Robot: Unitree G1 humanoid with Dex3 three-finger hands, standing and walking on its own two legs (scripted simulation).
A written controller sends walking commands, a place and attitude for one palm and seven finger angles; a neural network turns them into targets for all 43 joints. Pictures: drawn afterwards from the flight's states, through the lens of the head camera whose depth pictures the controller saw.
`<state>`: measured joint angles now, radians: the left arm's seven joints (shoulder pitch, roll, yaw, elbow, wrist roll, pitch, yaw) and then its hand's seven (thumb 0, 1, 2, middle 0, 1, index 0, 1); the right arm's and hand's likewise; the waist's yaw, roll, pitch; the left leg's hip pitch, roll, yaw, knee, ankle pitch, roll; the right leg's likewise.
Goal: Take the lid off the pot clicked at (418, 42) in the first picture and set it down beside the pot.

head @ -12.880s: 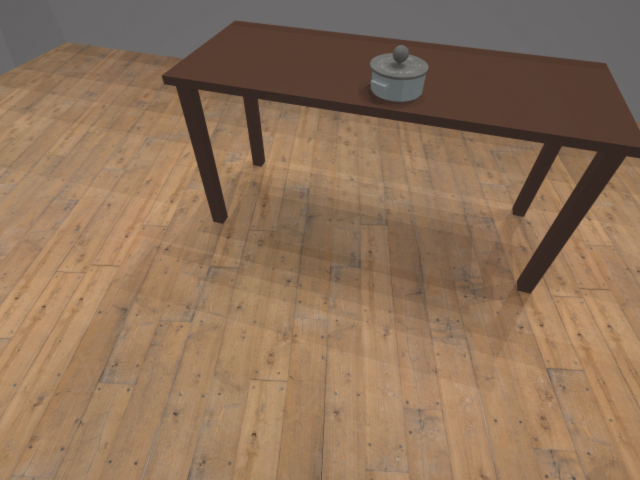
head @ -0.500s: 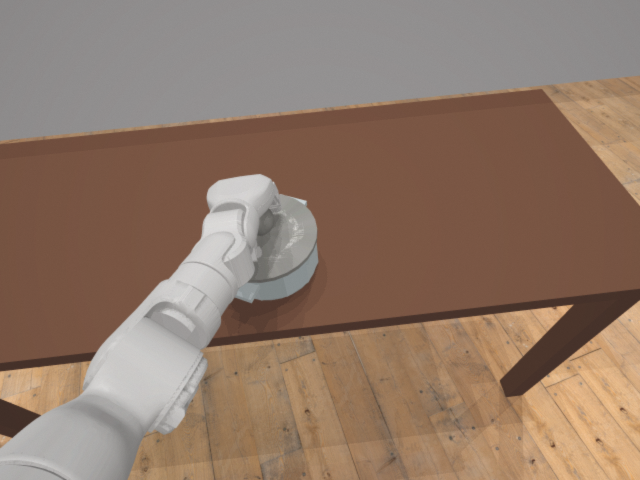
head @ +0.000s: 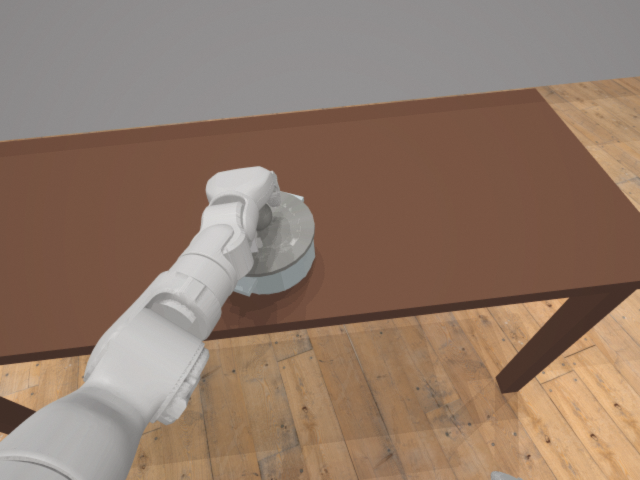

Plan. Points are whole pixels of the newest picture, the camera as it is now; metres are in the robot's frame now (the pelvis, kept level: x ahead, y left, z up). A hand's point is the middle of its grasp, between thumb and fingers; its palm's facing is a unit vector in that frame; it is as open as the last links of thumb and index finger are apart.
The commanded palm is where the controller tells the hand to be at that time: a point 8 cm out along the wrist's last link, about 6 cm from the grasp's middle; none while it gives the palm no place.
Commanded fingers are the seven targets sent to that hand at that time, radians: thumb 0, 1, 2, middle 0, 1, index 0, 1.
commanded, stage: close the fingers and squeeze the knob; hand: left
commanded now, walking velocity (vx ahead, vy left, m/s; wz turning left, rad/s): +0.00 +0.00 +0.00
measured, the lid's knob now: (256, 215) +0.49 +0.09 +0.03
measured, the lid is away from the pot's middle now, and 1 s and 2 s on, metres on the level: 0.00 0.01 0.01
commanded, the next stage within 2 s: lift the lid straight up in 1.30 s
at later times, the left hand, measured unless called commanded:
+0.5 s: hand (251, 220) +0.46 +0.09 +0.06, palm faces -0.32 -0.05 -0.95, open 7.7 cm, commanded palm +0.45 +0.09 +0.11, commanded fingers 0.00 0.35 0.83 -0.74 -1.01 -0.74 -1.01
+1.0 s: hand (252, 219) +0.46 +0.09 +0.06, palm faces -0.32 -0.08 -0.95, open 7.6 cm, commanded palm +0.45 +0.10 +0.11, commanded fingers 0.00 0.51 0.85 -0.78 -1.00 -0.79 -0.99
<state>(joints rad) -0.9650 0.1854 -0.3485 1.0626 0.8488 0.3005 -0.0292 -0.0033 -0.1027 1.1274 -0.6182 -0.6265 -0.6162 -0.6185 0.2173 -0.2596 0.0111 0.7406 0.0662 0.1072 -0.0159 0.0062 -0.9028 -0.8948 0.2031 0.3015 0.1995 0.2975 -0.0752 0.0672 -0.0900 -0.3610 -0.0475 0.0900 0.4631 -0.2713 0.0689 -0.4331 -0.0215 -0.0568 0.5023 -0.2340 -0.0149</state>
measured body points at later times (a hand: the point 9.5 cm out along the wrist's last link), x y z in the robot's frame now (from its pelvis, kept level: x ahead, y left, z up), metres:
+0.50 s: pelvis +0.01 -0.01 +0.00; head +0.05 -0.03 +0.45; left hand +0.47 +0.09 +0.11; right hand +0.09 -0.26 -0.14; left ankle -0.03 +0.07 -0.74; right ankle +0.00 -0.11 -0.74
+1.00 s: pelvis +0.01 +0.00 +0.00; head +0.05 -0.03 +0.45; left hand +0.47 +0.09 +0.11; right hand +0.10 -0.26 -0.14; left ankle -0.03 +0.07 -0.74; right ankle +0.00 -0.11 -0.74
